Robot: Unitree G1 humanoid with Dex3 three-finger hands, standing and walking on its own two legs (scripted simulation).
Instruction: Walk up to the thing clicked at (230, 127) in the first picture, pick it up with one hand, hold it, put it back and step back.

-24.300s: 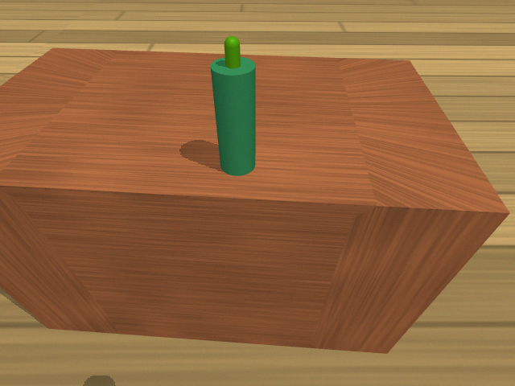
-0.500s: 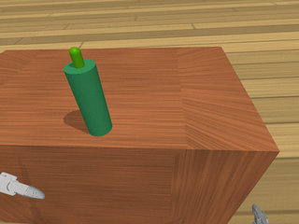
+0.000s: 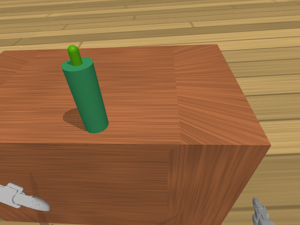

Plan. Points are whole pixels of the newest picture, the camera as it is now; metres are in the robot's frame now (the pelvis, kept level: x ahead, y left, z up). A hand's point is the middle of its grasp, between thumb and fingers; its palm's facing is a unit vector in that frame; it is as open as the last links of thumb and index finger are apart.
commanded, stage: home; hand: left
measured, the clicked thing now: (86, 91) +0.45 +0.21 +0.17
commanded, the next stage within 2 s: none
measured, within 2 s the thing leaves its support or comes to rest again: neither
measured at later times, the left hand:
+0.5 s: hand (73, 208) +0.19 +0.21 +0.01, palm faces +0.15 -0.95 -0.26, open 17.8 cm
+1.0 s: hand (96, 208) +0.22 +0.19 -0.08, palm faces +0.08 -0.97 -0.24, open 17.6 cm
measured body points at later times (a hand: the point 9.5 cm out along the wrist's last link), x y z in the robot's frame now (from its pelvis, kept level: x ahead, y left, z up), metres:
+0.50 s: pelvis +0.03 +0.02 +0.00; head +0.03 +0.01 +0.45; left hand +0.17 +0.26 +0.03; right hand +0.19 -0.21 -0.08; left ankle +0.04 +0.16 -0.73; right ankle +0.03 -0.13 -0.73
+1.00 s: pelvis +0.03 +0.02 +0.00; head +0.05 +0.01 +0.45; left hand +0.21 +0.24 -0.07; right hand +0.16 -0.23 -0.11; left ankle +0.04 +0.16 -0.73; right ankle +0.03 -0.13 -0.73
